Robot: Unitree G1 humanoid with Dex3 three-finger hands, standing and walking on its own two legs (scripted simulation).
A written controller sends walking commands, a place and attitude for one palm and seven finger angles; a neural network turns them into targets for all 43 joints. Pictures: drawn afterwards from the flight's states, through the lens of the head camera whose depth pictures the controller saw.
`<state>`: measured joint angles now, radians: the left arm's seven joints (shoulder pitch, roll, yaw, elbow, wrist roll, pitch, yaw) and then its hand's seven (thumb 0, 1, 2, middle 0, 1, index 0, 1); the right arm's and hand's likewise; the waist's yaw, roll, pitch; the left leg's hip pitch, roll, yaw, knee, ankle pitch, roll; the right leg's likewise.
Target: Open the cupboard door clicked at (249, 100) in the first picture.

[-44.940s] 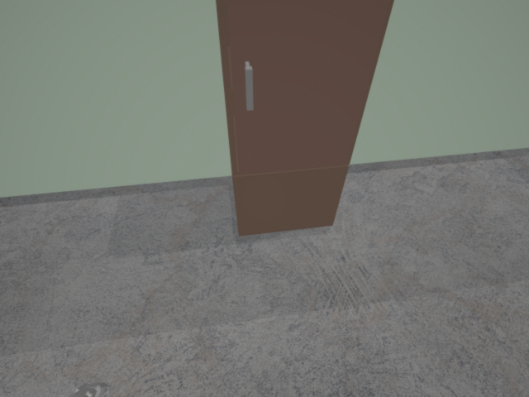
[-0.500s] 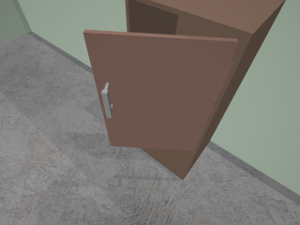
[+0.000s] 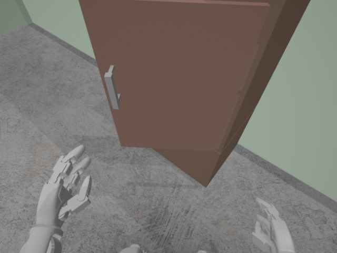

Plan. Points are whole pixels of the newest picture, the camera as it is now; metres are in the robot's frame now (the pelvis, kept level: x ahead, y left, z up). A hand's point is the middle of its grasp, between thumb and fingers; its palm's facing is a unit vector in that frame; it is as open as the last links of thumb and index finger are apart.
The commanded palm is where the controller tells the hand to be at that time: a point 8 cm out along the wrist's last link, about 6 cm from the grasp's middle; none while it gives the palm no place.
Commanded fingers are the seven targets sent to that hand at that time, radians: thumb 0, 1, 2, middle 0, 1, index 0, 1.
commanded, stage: raise the hand with hooked fingers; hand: left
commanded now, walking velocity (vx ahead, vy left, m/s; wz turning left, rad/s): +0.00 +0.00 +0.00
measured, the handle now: (114, 87) +0.54 +0.19 +0.07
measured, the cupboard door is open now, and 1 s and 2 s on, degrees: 36 36 36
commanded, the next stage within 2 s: move the hooked fingers beside the handle in 1.80 s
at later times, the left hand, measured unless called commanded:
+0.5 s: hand (65, 197) +0.23 +0.24 +0.03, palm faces +0.02 -1.00 -0.04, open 10.9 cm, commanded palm +0.20 +0.29 +0.04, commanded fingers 0.00 -0.06 0.49 -0.27 -0.92 -0.27 -0.92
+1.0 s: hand (41, 176) +0.26 +0.29 +0.06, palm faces +0.03 -1.00 -0.04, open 13.6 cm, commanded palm +0.24 +0.34 +0.07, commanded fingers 0.00 -0.50 0.30 -0.30 -1.20 -0.30 -1.20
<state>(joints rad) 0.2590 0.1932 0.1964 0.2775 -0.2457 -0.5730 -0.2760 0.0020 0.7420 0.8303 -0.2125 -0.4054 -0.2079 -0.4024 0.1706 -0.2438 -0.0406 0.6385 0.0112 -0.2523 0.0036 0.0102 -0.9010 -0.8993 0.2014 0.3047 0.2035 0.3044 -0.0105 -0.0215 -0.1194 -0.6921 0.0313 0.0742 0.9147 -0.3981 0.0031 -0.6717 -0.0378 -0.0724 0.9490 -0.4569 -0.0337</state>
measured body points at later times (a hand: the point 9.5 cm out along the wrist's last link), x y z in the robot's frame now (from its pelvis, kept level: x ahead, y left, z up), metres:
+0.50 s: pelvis -0.01 -0.01 -0.02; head +0.05 +0.00 +0.43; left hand +0.22 +0.29 +0.04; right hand +0.14 -0.24 -0.11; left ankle +0.03 +0.12 -0.69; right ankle +0.01 -0.10 -0.69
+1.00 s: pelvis +0.00 +0.03 +0.00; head +0.05 +0.05 +0.45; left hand +0.25 +0.34 +0.07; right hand +0.18 -0.20 -0.06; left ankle +0.03 +0.12 -0.69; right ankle +0.01 -0.10 -0.69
